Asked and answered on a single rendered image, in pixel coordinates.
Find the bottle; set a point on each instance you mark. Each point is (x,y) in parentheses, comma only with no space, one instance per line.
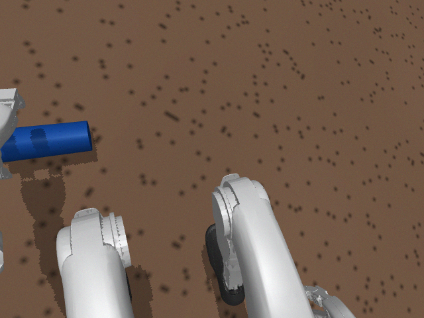
(47,140)

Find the right robot foot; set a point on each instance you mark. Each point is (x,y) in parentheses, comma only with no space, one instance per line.
(231,297)

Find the right robot hand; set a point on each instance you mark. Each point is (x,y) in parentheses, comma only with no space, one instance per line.
(333,306)

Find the left robot hand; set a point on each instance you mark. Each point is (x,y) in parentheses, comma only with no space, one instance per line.
(10,102)

